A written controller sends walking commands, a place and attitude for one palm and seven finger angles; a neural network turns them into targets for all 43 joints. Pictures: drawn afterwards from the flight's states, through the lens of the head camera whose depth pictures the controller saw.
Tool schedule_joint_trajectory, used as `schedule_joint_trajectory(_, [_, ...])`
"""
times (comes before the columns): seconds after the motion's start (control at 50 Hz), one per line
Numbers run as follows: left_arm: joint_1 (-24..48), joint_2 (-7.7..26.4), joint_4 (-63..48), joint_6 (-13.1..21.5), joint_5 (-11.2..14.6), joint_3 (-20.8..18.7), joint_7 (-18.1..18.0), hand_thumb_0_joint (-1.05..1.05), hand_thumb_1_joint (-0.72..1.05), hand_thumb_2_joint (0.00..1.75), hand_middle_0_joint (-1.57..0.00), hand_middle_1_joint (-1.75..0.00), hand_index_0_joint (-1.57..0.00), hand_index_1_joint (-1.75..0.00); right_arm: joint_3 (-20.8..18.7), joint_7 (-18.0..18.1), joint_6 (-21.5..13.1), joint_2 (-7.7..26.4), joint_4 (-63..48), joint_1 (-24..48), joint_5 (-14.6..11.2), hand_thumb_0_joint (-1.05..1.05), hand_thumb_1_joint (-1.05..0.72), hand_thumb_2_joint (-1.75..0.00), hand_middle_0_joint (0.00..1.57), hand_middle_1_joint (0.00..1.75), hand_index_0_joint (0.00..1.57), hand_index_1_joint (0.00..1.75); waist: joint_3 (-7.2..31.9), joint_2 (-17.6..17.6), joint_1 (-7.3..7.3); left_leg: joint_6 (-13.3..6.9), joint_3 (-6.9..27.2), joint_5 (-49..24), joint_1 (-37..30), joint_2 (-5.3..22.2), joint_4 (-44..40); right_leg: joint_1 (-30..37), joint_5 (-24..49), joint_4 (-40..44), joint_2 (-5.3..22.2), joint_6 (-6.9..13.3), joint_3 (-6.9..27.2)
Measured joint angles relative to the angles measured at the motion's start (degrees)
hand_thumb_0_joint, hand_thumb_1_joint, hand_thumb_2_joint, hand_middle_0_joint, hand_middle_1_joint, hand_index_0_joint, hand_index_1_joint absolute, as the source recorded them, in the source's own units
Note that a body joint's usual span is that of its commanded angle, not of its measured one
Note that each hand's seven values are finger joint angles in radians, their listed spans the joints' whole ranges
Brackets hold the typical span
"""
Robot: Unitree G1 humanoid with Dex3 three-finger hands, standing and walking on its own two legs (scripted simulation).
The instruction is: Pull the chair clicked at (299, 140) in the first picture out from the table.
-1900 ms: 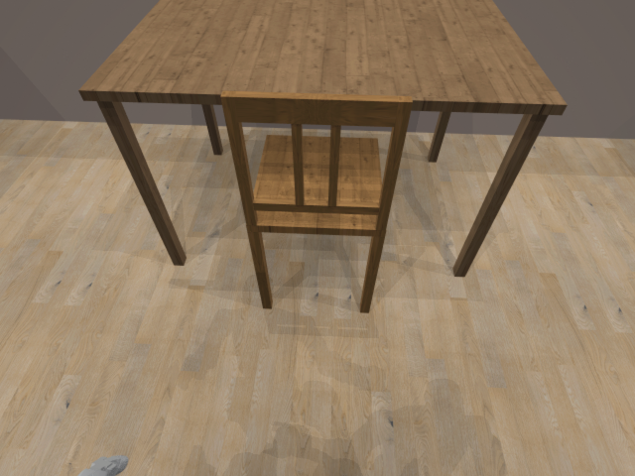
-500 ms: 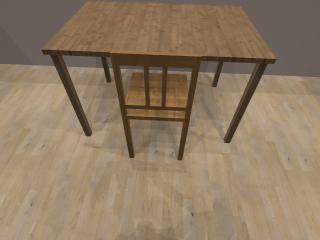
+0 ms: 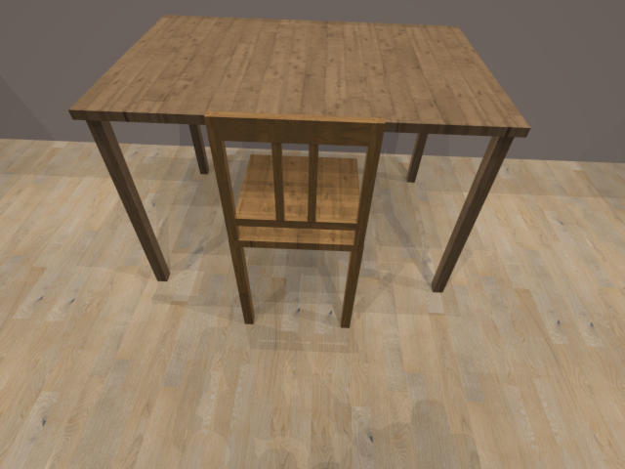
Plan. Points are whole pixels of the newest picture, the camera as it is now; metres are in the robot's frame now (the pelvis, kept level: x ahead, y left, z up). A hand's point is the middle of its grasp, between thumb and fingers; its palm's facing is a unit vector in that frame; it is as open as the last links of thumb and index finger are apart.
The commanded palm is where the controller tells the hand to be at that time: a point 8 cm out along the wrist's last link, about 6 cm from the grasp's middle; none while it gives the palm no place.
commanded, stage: take the last steps up to it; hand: left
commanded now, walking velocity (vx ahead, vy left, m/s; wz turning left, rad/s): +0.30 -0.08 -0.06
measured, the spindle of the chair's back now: (278, 182) +0.78 +0.13 -0.11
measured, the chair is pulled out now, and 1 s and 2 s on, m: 0.00 0.00 0.00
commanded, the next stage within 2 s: come to a stop and stand still in 0.76 s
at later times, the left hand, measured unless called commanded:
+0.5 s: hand out of the picture +0.05 +0.16 -0.19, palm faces +0.05 -0.99 -0.12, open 7.4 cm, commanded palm none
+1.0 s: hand (256, 346) +0.36 +0.13 -0.16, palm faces +0.00 -0.98 -0.22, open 7.2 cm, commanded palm none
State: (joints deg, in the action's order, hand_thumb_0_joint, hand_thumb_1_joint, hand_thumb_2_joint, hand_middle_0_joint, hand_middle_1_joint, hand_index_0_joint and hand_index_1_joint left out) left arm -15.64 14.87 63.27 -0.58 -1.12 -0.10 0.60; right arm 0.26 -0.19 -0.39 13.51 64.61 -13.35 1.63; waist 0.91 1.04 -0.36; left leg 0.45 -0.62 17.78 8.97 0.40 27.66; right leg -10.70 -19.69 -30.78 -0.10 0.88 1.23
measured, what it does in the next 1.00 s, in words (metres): walks ahead: left foot, then right foot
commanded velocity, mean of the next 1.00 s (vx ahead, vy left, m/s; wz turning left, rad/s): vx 0.15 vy -0.04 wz -0.03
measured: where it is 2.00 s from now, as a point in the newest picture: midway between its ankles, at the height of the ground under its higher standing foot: (337, 466)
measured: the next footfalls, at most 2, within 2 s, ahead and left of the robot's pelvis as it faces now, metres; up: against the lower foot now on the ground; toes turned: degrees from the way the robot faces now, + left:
left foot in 0.40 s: +0.23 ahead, +0.11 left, +0.00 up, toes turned +6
right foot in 0.78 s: +0.37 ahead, -0.15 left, +0.00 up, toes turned -9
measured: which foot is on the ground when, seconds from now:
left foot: down 0.00-0.10, up 0.12-0.38, down 0.40-0.78, up 0.80-1.00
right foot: down 0.00-0.40, up 0.42-0.76, down 0.78-1.00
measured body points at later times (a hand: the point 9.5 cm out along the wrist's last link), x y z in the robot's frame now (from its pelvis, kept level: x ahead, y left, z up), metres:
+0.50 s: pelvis +0.16 +0.01 -0.01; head +0.17 +0.03 +0.44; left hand +0.05 +0.21 -0.17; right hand +0.23 -0.22 -0.15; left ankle +0.19 +0.11 -0.74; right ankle +0.05 -0.10 -0.65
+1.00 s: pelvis +0.31 -0.05 +0.00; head +0.33 -0.06 +0.45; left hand +0.36 +0.18 -0.15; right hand +0.30 -0.28 -0.16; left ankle +0.31 +0.06 -0.69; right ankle +0.33 -0.15 -0.74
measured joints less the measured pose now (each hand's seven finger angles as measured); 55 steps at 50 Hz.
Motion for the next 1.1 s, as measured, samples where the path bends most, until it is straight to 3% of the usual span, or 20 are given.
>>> schedule_joint_trajectory(0.1, [-4.0, -3.4, 0.6, 1.1, -0.1, -0.6, 0.2, 0.01, 0.91, 0.90, -0.20, -0.30, -0.20, -0.30, -0.8, 0.3, -0.5, -2.5, 0.7, -5.2, -0.3, 0.01, -0.90, -0.90, 0.20, 0.30, 0.21, 0.30, -0.8, -1.6, 0.32, 0.4, 1.1, 5.0, 1.3, 1.8, 6.2, 0.6, -3.3, -2.7, -1.6, 0.9, -1.5])
schedule_joint_trajectory(0.18, [-7.6, -6.0, 0.5, 3.7, -0.1, -1.2, -1.1, 0.01, 0.90, 0.90, -0.20, -0.30, -0.20, -0.30, -1.4, 0.4, 0.4, -3.9, 1.9, -6.1, -0.3, 0.01, -0.90, -0.90, 0.20, 0.30, 0.21, 0.30, -2.0, -1.6, -0.85, -0.9, -1.2, 11.1, 10.2, 2.4, 27.0, 3.7, -3.8, 0.3, -2.2, 2.0, -2.9])
schedule_joint_trajectory(0.22, [-9.9, -7.1, 1.0, 4.1, -0.4, -1.2, -1.7, 0.01, 0.90, 0.90, -0.20, -0.30, -0.20, -0.30, -2.0, 0.2, 0.4, -4.2, 1.6, -4.9, -0.3, 0.01, -0.90, -0.90, 0.20, 0.30, 0.21, 0.30, -2.5, -1.3, -1.50, -1.0, -2.9, 10.7, 14.5, 2.8, 31.9, 5.8, -3.3, 3.0, -2.1, 2.1, -2.8])
schedule_joint_trajectory(0.28, [-13.0, -8.5, 2.8, 3.8, -0.6, -1.0, -2.2, 0.01, 0.90, 0.90, -0.20, -0.30, -0.20, -0.30, -2.5, -0.2, 0.2, -4.6, -0.4, -1.7, -0.4, 0.01, -0.91, -0.90, 0.20, 0.30, 0.20, 0.30, -2.9, -0.6, -1.92, -1.0, -4.8, 7.2, 18.8, 3.4, 29.1, 8.5, -2.9, 6.7, -2.0, 1.6, -2.1])
schedule_joint_trajectory(0.36, [-15.5, -9.4, 5.3, 3.1, -0.4, -1.1, -1.9, 0.01, 0.90, 0.90, -0.20, -0.30, -0.20, -0.30, -3.1, -0.1, -1.6, -4.4, -3.8, 2.8, -0.6, 0.02, -0.93, -0.90, 0.20, 0.30, 0.20, 0.30, -4.1, 0.7, -1.70, -2.2, -6.3, -0.5, 17.9, 2.8, 15.5, 11.3, -4.9, 7.2, -1.4, 0.5, -0.9])
schedule_joint_trajectory(0.4, [-16.7, -10.0, 6.0, 2.8, 0.0, -1.4, -1.6, 0.01, 0.90, 0.90, -0.20, -0.30, -0.20, -0.30, -3.0, 0.2, -3.6, -3.9, -5.6, 4.0, -0.2, 0.02, -0.93, -0.90, 0.20, 0.30, 0.20, 0.30, -4.1, 0.2, -1.47, -4.0, -5.9, -3.3, 14.5, 3.2, 9.0, 8.2, -8.5, -2.6, -1.9, 0.7, -0.7])
schedule_joint_trajectory(0.42, [-16.2, -9.8, 6.2, 2.3, 0.2, -1.6, -1.3, 0.01, 0.90, 0.90, -0.20, -0.30, -0.20, -0.30, -3.1, 0.6, -4.3, -4.3, -6.1, 4.5, -0.2, 0.01, -0.93, -0.90, 0.20, 0.30, 0.20, 0.30, -4.4, 0.9, -1.23, -4.2, -6.5, -2.4, 14.5, 3.1, 10.9, 4.6, -9.4, -12.0, -1.6, 1.1, -0.4])
schedule_joint_trajectory(0.48, [-12.6, -7.8, 5.4, 1.1, -0.3, -2.4, -0.9, 0.01, 0.90, 0.90, -0.20, -0.30, -0.20, -0.30, -2.7, 1.5, -4.7, -5.7, -6.2, 3.8, -0.3, 0.01, -0.92, -0.90, 0.20, 0.30, 0.20, 0.30, -4.4, 2.9, -1.32, -3.3, -8.5, -0.3, 10.9, 2.2, 10.4, -6.2, -5.8, -34.0, -0.1, 1.7, -0.9])
schedule_joint_trajectory(0.52, [-9.3, -6.5, 3.5, 1.0, -0.6, -3.0, -0.6, 0.01, 0.91, 0.90, -0.20, -0.30, -0.20, -0.30, -2.6, 1.9, -4.7, -6.4, -5.4, 2.1, -0.3, 0.01, -0.92, -0.90, 0.20, 0.30, 0.20, 0.30, -3.8, 3.1, -1.51, -2.5, -8.8, -1.4, 7.7, 1.6, 6.5, -11.8, -1.8, -37.9, 1.7, 1.1, -2.3])
schedule_joint_trajectory(0.6, [-3.3, -5.5, -1.7, 1.3, -0.5, -3.4, -0.2, 0.01, 0.91, 0.90, -0.19, -0.30, -0.20, -0.30, -3.1, 1.9, -4.1, -5.3, -3.5, -1.3, -0.4, 0.00, -0.95, -0.90, 0.20, 0.30, 0.21, 0.30, -2.3, 2.1, -1.57, -2.4, -8.7, -2.8, 2.7, 0.9, -0.2, -17.9, 2.5, -29.1, 4.8, -0.2, -3.9])
schedule_joint_trajectory(0.66, [0.6, -4.7, -4.3, 1.4, -0.6, -3.8, -0.4, 0.01, 0.92, 0.90, -0.19, -0.30, -0.20, -0.30, -3.0, 1.2, -3.5, -5.0, -2.7, -3.4, 0.0, 0.00, -0.94, -0.90, 0.20, 0.30, 0.21, 0.30, -2.1, 1.4, -0.48, -1.7, -8.4, -2.5, 0.1, 0.8, -2.4, -18.5, 4.5, -19.0, 6.0, -0.7, -4.4])
schedule_joint_trajectory(0.74, [4.0, -3.4, -6.2, 1.6, -0.4, -4.1, 0.2, 0.01, 0.93, 0.90, -0.19, -0.30, -0.20, -0.30, -3.3, 0.7, -2.5, -4.7, -2.0, -5.7, 0.3, 0.00, -0.92, -0.90, 0.20, 0.30, 0.21, 0.30, -2.6, 0.1, 1.49, 0.0, -7.7, 0.8, -2.1, 1.8, -0.7, -15.0, 6.4, -8.4, 5.4, -0.8, -5.4])
schedule_joint_trajectory(0.78, [4.7, -2.8, -7.1, 2.5, -0.5, -4.0, 0.3, 0.01, 0.93, 0.90, -0.19, -0.30, -0.20, -0.30, -3.3, 0.6, -2.0, -4.6, -1.7, -7.2, 0.3, 0.01, -0.92, -0.90, 0.20, 0.30, 0.21, 0.30, -2.7, -0.3, 1.96, 0.6, -7.2, 4.5, -1.5, 2.8, 3.8, -11.6, 8.0, -3.1, 4.5, 0.0, -5.9])
schedule_joint_trajectory(0.84, [5.2, -3.7, -7.2, 3.8, -0.2, -3.4, -0.3, 0.01, 0.92, 0.90, -0.19, -0.30, -0.20, -0.30, -3.3, 0.5, -0.4, -3.6, -0.8, -7.0, -0.1, 0.01, -0.91, -0.90, 0.20, 0.30, 0.20, 0.30, -3.5, -2.6, 1.77, -1.6, -3.3, 11.9, 5.8, 3.4, 23.9, -11.2, 6.5, -6.0, 2.5, 1.5, -7.4])
schedule_joint_trajectory(0.88, [4.3, -4.7, -6.8, 3.6, 0.0, -2.9, -0.8, 0.01, 0.92, 0.90, -0.19, -0.30, -0.20, -0.30, -3.4, 0.4, 0.1, -3.2, -0.8, -6.2, -0.1, 0.01, -0.91, -0.90, 0.20, 0.30, 0.20, 0.30, -3.4, -3.3, 1.60, -2.3, -2.2, 9.5, 11.1, 3.0, 34.9, -8.9, 5.7, -3.6, 1.5, 1.9, -7.9])
schedule_joint_trajectory(0.92, [3.1, -5.8, -6.0, 3.3, 0.1, -2.4, -1.4, 0.01, 0.91, 0.90, -0.19, -0.30, -0.20, -0.30, -3.3, 0.5, 0.1, -2.9, -1.4, -5.2, 0.0, 0.01, -0.91, -0.90, 0.20, 0.30, 0.20, 0.30, -3.0, -3.6, 1.85, -1.7, -2.4, 6.0, 14.7, 3.2, 37.5, -6.3, 6.8, 0.4, 0.6, 1.7, -8.4])
schedule_joint_trajectory(0.98, [2.0, -6.5, -4.4, 2.5, 0.0, -2.1, -2.6, 0.01, 0.93, 0.90, -0.20, -0.30, -0.20, -0.30, -2.7, 1.3, -0.1, -3.4, -2.6, -3.6, -0.5, 0.01, -0.91, -0.90, 0.20, 0.30, 0.20, 0.30, -2.8, -3.1, 1.89, 0.0, -3.0, 4.5, 15.5, 3.1, 28.1, -3.6, 7.8, 4.5, 0.1, 2.0, -8.5])
schedule_joint_trajectory(1.04, [1.6, -6.5, -3.6, 1.6, 0.1, -1.7, -2.8, 0.01, 0.94, 0.90, -0.20, -0.30, -0.20, -0.30, -2.2, 1.8, 0.4, -4.3, -3.3, -1.7, -1.0, 0.01, -0.91, -0.90, 0.20, 0.30, 0.20, 0.30, -3.4, -2.6, 0.89, 1.1, -3.0, 2.2, 13.0, 2.6, 15.4, -2.4, 7.0, 4.7, -0.2, 1.7, -8.3])
schedule_joint_trajectory(1.1, [1.2, -6.7, -3.3, 0.5, 0.5, -1.9, -2.8, 0.01, 0.93, 0.90, -0.20, -0.30, -0.20, -0.30, -2.5, 2.2, 1.3, -4.3, -3.5, -0.1, -0.9, 0.01, -0.93, -0.90, 0.20, 0.30, 0.20, 0.30, -4.3, -2.5, 0.02, 0.6, -3.0, -5.7, 9.2, 2.2, 5.6, -2.2, 4.3, 1.4, -0.5, 1.0, -8.4])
